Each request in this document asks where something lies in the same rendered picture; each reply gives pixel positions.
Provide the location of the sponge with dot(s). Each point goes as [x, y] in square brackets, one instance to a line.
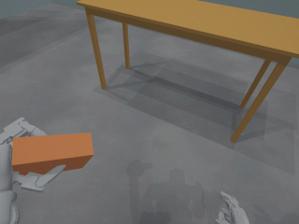
[40, 154]

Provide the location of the table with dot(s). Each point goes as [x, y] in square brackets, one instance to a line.
[268, 36]

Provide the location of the robot right hand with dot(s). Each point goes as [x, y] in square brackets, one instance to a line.
[237, 215]

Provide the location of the left robot forearm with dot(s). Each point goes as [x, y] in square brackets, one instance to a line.
[9, 213]

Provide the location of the robot left hand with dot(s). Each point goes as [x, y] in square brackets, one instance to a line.
[32, 181]

